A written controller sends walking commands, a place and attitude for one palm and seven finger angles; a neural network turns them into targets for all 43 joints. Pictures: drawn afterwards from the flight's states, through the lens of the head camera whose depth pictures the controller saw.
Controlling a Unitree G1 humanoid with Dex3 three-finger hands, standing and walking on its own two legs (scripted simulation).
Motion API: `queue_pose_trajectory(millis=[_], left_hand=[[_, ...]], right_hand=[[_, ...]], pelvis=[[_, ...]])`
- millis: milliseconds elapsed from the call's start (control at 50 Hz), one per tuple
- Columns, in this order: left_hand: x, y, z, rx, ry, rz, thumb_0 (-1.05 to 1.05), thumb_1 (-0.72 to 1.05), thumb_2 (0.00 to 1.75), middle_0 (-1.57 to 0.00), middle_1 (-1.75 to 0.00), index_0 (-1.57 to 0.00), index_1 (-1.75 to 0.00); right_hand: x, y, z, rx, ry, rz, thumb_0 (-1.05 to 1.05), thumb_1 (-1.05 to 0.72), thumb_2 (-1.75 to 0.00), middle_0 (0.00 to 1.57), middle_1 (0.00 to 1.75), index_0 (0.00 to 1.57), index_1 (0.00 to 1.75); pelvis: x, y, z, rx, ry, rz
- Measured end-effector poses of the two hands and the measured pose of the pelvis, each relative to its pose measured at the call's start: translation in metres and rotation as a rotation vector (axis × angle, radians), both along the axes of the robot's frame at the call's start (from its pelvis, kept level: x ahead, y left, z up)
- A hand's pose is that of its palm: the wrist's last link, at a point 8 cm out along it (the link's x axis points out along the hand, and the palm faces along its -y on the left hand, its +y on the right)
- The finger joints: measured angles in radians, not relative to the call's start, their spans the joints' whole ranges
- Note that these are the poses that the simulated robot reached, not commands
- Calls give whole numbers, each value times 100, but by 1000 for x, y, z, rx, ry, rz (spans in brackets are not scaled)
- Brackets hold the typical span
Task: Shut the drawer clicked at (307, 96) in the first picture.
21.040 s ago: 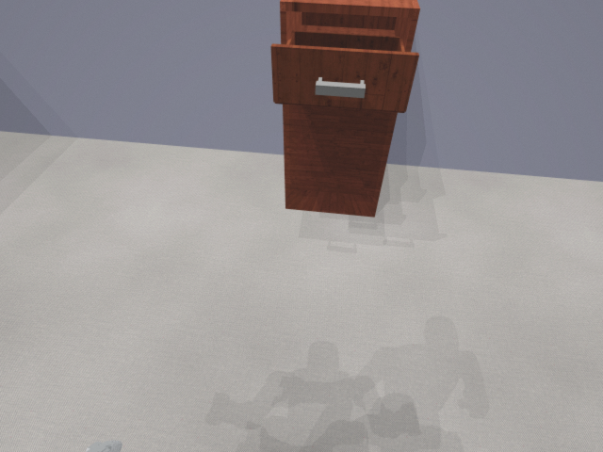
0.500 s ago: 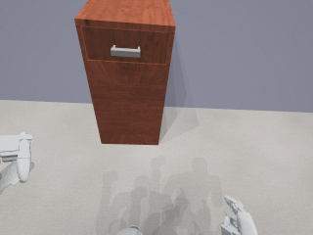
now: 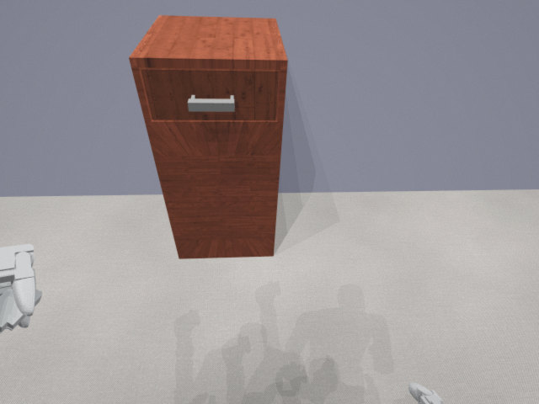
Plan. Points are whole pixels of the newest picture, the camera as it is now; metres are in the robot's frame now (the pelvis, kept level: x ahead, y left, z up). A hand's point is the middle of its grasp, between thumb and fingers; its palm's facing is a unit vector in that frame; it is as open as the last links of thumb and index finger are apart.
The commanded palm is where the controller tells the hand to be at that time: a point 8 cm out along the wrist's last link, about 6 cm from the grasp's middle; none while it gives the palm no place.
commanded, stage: stop stepping back and stand still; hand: left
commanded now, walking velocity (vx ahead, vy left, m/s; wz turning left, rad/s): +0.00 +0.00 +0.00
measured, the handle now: (212, 101) +0.91 +0.23 +0.03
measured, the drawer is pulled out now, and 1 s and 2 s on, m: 0.00 0.00 0.00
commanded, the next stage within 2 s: let the arm hang, fingers relaxed in 0.90 s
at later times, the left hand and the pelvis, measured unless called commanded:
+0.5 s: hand (20, 301) +0.18 +0.29 +0.15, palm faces +0.37 -0.82 -0.45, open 3.2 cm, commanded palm +0.13 +0.33 +0.18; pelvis +0.00 +0.05 +0.00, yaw +0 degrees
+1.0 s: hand (4, 298) +0.18 +0.30 +0.16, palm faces +0.38 -0.81 -0.44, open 3.2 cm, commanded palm none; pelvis +0.00 +0.06 +0.01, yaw +0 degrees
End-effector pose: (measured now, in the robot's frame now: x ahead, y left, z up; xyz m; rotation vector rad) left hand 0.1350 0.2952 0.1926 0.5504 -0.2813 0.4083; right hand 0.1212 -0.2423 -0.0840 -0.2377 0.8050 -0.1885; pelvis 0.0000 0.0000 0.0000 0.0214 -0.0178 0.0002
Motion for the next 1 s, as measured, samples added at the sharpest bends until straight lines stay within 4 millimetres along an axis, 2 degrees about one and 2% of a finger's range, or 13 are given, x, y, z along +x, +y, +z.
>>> queue_pose_trajectory(millis=[120, 220, 280, 340, 460, 540, 740, 1000], left_hand=[[4, -5, -20, -120, -22, -13, 1, 89, 90, -140, -160, -141, -160], [6, 1, -6, -38, -10, -63, 1, 89, 90, -140, -160, -141, -160], [7, 8, 3, 16, -5, -63, 1, 89, 90, -140, -160, -141, -160], [9, 15, 3, 19, 15, -53, 1, 89, 90, -140, -160, -141, -160], [8, 28, -17, -52, 106, -33, 1, 89, 90, -140, -160, -141, -160], [8, 34, -22, -65, 126, -33, 1, 89, 90, -140, -160, -141, -160], [10, 42, -8, -28, 70, -54, 1, 89, 90, -140, -160, -141, -160], [6, 45, -16, -55, 101, -30, 1, 89, 90, -140, -160, -141, -160]], right_hand=[[16, 3, 8, -54, -81, 20, 1, -90, -90, 21, 30, 20, 30], [31, 24, 20, -17, -137, 38, 1, -90, -90, 21, 30, 20, 30], [36, 38, 20, 23, -158, 54, 1, -90, -90, 21, 30, 20, 30], [37, 50, 16, 53, -147, 64, 1, -90, -90, 21, 30, 20, 30], [28, 64, 9, 58, -81, 55, 1, -90, -90, 21, 30, 21, 30], [23, 69, 8, 41, -53, 52, 1, -90, -90, 21, 30, 21, 30], [27, 74, 14, 29, -81, 51, 1, -90, -90, 21, 30, 21, 30], [33, 74, 16, 21, -88, 53, 1, -90, -90, 21, 30, 21, 30]], pelvis=[[4, 13, -4, -20, -2, 32], [0, 20, -1, -9, -14, 5], [-2, 24, 0, -18, -9, 2], [-3, 29, 1, -25, -2, 1], [-1, 42, 3, -29, 2, 2], [-1, 49, 4, -26, 0, 3], [-4, 58, 5, -30, 1, 5], [-4, 60, 6, -34, 6, 8]])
